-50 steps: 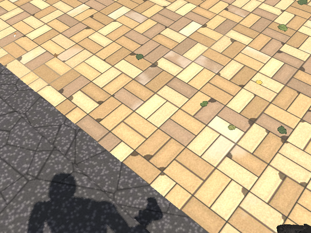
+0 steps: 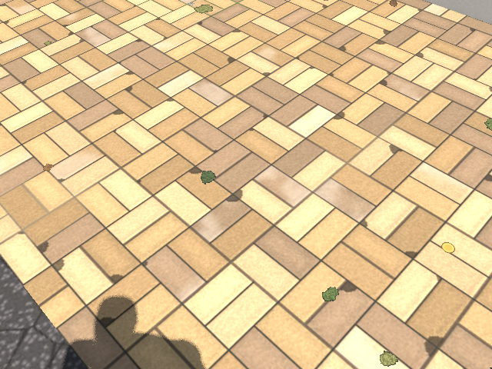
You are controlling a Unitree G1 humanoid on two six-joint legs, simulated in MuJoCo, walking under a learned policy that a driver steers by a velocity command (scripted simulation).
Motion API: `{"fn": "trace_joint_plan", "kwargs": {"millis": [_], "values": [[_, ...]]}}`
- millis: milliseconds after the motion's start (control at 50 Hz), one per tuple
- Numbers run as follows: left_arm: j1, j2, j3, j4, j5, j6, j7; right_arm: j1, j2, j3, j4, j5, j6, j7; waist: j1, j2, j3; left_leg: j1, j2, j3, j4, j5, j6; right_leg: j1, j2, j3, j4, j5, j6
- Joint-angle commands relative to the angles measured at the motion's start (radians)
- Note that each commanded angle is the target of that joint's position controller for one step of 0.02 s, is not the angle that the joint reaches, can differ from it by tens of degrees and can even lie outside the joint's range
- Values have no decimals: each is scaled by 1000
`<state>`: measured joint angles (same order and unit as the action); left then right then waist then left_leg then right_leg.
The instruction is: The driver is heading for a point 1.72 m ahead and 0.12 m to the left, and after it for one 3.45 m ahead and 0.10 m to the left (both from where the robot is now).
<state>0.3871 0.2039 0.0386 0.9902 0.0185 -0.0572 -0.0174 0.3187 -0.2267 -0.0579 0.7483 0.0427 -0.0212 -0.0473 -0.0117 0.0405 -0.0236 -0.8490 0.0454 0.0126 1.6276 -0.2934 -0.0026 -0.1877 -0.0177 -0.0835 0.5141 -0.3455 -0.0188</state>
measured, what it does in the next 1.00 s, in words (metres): walks ahead: left foot, then right foot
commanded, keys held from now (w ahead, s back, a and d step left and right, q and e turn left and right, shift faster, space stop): w+q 0.26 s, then q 0.04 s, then no key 0.06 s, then e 0.64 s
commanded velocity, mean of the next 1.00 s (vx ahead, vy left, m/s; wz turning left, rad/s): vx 0.24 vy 0.00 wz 0.04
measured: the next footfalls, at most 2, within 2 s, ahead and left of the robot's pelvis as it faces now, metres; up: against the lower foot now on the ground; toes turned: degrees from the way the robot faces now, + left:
left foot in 0.24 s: +0.28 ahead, +0.13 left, +0.00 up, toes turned +11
right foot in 0.70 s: +0.49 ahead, -0.04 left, +0.00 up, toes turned +9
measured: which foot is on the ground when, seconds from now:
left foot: up 0.00-0.22, down 0.24-0.70, up 0.72-1.00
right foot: down 0.00-0.24, up 0.26-0.68, down 0.70-1.00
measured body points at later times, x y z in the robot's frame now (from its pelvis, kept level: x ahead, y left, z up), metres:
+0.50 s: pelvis +0.25 +0.05 +0.01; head +0.29 +0.07 +0.46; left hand +0.33 +0.35 -0.10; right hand +0.42 -0.18 -0.10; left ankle +0.24 +0.12 -0.73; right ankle +0.39 -0.10 -0.67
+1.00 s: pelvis +0.37 +0.03 +0.00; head +0.43 +0.02 +0.45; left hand +0.51 +0.32 -0.09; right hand +0.54 -0.24 -0.11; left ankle +0.40 +0.20 -0.69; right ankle +0.45 -0.05 -0.73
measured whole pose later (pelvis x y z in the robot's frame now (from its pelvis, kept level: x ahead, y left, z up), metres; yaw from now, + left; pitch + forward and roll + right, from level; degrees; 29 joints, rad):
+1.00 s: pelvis +0.37 +0.03 +0.00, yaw +0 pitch +4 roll +2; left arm 0.18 0.29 0.08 0.67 0.00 0.03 0.02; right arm 0.10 -0.27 -0.08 0.74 0.00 0.02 -0.05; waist 0.03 0.00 0.04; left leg -0.51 -0.02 -0.12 0.84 -0.37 -0.07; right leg -0.41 0.10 0.13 0.46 -0.11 -0.06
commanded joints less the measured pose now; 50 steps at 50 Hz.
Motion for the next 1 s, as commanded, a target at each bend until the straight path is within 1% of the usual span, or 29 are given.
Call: {"fn": "trace_joint_plan", "kwargs": {"millis": [20,60,100,140,180,200,220,240,260,280,300,320,340,380,420,500,580,640,680,700,720,740,760,780,800,820,860,940,1000], "values": [[-179,131,13,-115,32,-49,41,-74,-41,-23,-106,-38,-27,27,-32,-170,101,208,29,-54,-597,385,8,-228,-156,11,-321,417,-91],[-112,195,31,-94,0,-49,57,-116,8,-5,-123,-25,-27,59,-14,-151,70,290,30,-35,-775,397,9,-123,-221,23,-372,475,-117],[-57,212,48,-74,-36,-34,57,-188,11,2,-148,-17,-17,77,21,-105,106,198,33,-26,-877,305,46,70,-272,29,-359,501,-118],[-11,209,55,-68,-38,-11,51,-276,-6,-2,-177,-21,-17,94,60,-51,141,140,18,15,-956,243,86,194,-289,5,-310,575,-106],[-2,237,67,-74,-29,4,47,-282,-39,-19,-193,-27,-15,107,47,-75,102,230,-36,76,-974,145,121,245,-279,-42,-196,857,-86],[-4,252,72,-82,-27,10,46,-230,-67,-33,-188,-25,-13,107,12,-103,55,335,-76,106,-974,93,138,250,-266,-69,-84,1020,-77],[-18,256,72,-92,-28,15,46,-100,-111,-57,-156,-23,-10,102,-62,-99,-19,537,-121,119,-1022,113,164,196,-234,-104,104,1092,-55],[-30,245,65,-119,-18,9,47,79,-208,-97,-119,-22,-4,83,-143,-28,-122,871,-54,-44,-1043,171,223,-40,-196,-105,387,889,-12],[47,99,11,-179,12,-18,25,101,-326,-114,-112,-10,-12,78,-62,231,-235,1216,234,-631,-1164,4,424,-475,14,-50,801,-70,51],[-68,181,29,-196,-20,-60,8,140,-263,-92,-131,-17,-16,74,-122,143,-330,1263,291,-843,-1310,-18,442,-594,49,171,922,-215,42],[-156,223,45,-234,-56,-79,2,77,-227,-75,-129,-38,-24,69,-110,105,-178,1152,268,-680,-1306,186,384,-659,5,178,913,-138,27],[-161,209,40,-236,-44,-83,8,-5,-194,-62,-141,-36,-29,65,-57,-3,-118,993,230,-527,-1289,416,343,-594,-43,175,829,-59,23],[-157,203,45,-230,-21,-74,16,-77,-166,-54,-149,-34,-29,62,-14,-52,-68,858,194,-411,-1286,579,309,-529,-74,159,748,-30,36],[-119,192,52,-222,-16,-42,18,-143,-130,-40,-163,-48,-32,54,40,-26,-59,704,154,-296,-1318,707,284,-397,-100,151,664,1,55],[-82,146,43,-199,-14,-18,18,-152,-133,-36,-137,-55,-43,49,61,-22,-63,628,136,-197,-1340,842,279,-332,-91,120,558,58,79],[-171,105,24,-218,-15,-9,19,-134,-142,-35,-87,-56,-40,32,23,24,-71,616,85,-47,-1350,816,220,-264,-71,99,267,320,77],[-240,145,37,-252,-26,0,4,-125,-150,-36,-44,-64,-34,29,-7,32,-46,681,133,-41,-1341,670,208,-257,-50,118,154,381,51],[-275,180,54,-300,-19,12,-7,-136,-170,-49,-30,-44,-14,17,-7,46,-6,742,183,-66,-1254,632,199,-316,-33,106,129,205,16],[-217,179,62,-302,-16,15,-16,-154,-167,-52,-33,-24,1,4,28,40,-8,751,171,-55,-1130,643,163,-257,-7,78,28,220,-20],[-162,222,79,-300,-13,13,-11,-116,-157,-51,-30,-29,3,-1,42,-18,-49,727,108,-15,-997,618,109,-138,-10,123,-46,444,-56],[-114,315,103,-312,-6,12,-2,-84,-133,-44,-60,-61,-4,-2,21,-210,-130,568,-14,64,-727,329,28,56,-166,360,-41,874,-153],[-75,324,100,-314,5,16,0,-69,-97,-26,-79,-78,-6,6,30,-353,-231,287,-173,6,-461,-364,-29,263,-347,679,-101,959,-357],[-77,250,79,-327,0,17,0,-81,-131,-31,-62,-59,0,17,54,-221,-295,259,-115,-130,-355,-381,-23,265,-326,674,-121,753,-346],[-140,233,74,-345,-7,19,2,-129,-140,-35,-68,-39,13,18,48,-159,-209,205,-94,-126,-325,-312,-23,195,-283,586,-128,634,-304],[-177,219,71,-354,-22,28,7,-151,-136,-37,-63,-42,25,11,38,-83,-152,190,-67,-118,-365,-256,-28,119,-244,525,-149,521,-260],[-206,214,69,-363,-30,40,14,-174,-146,-42,-70,-51,35,3,28,-72,-111,205,-47,-119,-432,-202,-35,45,-217,497,-171,426,-234],[-227,221,72,-376,-18,57,22,-170,-123,-40,-73,-48,43,0,5,-140,-88,278,-61,-96,-558,-136,-47,-39,-148,456,-197,340,-202],[-213,247,86,-389,-21,68,43,-174,-105,-34,-58,-47,33,-6,19,-169,-120,336,-77,-105,-749,-82,-71,-37,-124,461,-190,282,-196],[-225,255,92,-402,-23,79,47,-188,-119,-38,-58,-43,27,-3,28,-192,-116,385,-81,-117,-841,-52,-74,-65,-113,505,-200,158,-190]]}}
Velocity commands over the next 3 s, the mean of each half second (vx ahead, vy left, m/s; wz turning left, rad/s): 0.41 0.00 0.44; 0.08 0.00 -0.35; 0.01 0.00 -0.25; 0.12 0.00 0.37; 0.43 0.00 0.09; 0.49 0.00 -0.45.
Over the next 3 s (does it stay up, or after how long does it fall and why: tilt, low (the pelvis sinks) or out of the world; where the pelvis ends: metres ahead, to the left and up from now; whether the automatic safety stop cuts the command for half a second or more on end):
stays up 0.97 0.14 0.01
